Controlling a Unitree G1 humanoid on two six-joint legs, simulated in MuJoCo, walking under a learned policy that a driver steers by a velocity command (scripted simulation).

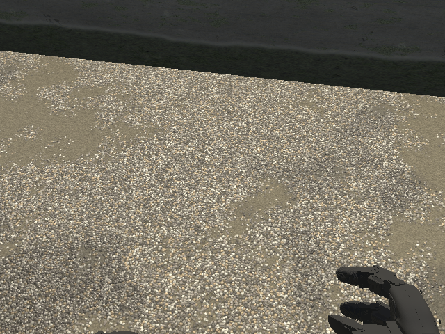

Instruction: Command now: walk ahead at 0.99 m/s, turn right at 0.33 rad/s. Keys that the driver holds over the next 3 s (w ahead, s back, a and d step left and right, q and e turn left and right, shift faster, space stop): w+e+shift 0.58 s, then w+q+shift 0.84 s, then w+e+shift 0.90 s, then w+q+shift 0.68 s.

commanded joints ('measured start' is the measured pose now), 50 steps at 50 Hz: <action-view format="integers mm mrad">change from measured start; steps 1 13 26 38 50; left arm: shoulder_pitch -173 -143 -249 -123 -94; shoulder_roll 69 124 175 194 172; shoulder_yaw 14 26 59 28 45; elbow -102 -108 -189 -191 -159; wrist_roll -6 -14 -11 52 19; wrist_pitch -16 2 5 -22 -79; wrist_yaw -11 -34 -41 41 9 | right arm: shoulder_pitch -73 -83 89 -7 121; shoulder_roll -101 -117 -211 -105 -87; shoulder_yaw -39 -55 -97 -59 -60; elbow -93 -110 -42 -114 -53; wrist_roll -10 -20 -34 19 41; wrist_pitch -19 -53 -74 -37 33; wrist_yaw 6 -10 -22 -39 22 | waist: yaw -44 5 -47 20 -21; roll -54 -2 58 -132 -172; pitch -108 -79 -93 -231 -171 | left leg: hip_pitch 72 168 173 -407 139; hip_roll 159 208 540 83 112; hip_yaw -98 56 -85 -128 87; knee -204 -206 -327 748 72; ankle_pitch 23 -12 -253 -127 -88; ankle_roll -124 -141 -30 -190 -43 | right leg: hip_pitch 104 -22 -362 3 -115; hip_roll -41 12 -43 -310 -238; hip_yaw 105 168 33 411 43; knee -146 -141 240 -235 -290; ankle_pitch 224 138 5 -21 -122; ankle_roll -69 -83 -43 -195 -15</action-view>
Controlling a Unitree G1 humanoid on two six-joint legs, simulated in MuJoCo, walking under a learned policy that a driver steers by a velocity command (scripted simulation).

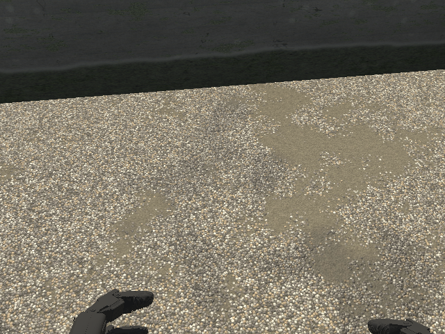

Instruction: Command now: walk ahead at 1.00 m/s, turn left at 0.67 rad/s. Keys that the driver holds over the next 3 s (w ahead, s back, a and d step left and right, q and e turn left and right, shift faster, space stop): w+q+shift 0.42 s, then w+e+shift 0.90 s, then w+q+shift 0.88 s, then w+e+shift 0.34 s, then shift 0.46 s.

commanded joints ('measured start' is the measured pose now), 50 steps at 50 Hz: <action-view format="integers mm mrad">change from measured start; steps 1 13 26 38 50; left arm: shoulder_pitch -99 86 -113 -71 -60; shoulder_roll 149 215 93 77 80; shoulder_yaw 73 108 46 56 75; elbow -87 -32 -101 -38 -37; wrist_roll -37 7 -28 -57 -67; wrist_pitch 10 17 25 53 77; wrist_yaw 9 -3 -32 -19 -24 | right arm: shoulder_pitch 50 -189 -121 -179 -106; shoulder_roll -41 -121 -162 -7 -49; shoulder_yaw -9 -59 -28 10 -34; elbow -41 -162 -132 -144 -93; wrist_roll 0 25 18 -29 -37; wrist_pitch -5 -55 -3 -85 -66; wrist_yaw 38 15 35 -11 -16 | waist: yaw -37 122 -65 2 31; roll -78 -199 401 -144 65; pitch -65 -76 -66 -33 -63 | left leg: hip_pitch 286 -375 111 78 259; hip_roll -48 -53 143 22 110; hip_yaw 111 -57 -269 111 217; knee -241 8 -461 -260 -302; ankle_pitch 72 -69 31 204 262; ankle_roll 88 75 132 -62 -30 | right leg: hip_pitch -31 504 -87 173 95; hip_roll -137 -298 -20 -51 35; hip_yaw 126 468 -24 301 237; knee -280 -329 111 -217 -74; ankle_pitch -164 -127 -170 159 319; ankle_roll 138 57 156 -6 2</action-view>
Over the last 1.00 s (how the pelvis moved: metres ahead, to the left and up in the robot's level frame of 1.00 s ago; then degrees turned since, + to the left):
-0.04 -0.06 -0.01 -20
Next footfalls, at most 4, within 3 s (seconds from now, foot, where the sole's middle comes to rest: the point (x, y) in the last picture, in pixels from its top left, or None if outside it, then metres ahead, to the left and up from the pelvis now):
0.46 left None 0.06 0.16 -0.74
1.84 left None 0.00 0.08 -0.74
2.36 left None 0.04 0.15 -0.74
2.74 right None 0.11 -0.05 -0.74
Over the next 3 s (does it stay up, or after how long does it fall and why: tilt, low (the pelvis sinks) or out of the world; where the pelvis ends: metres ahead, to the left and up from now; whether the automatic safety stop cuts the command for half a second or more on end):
stays up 0.04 0.03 0.03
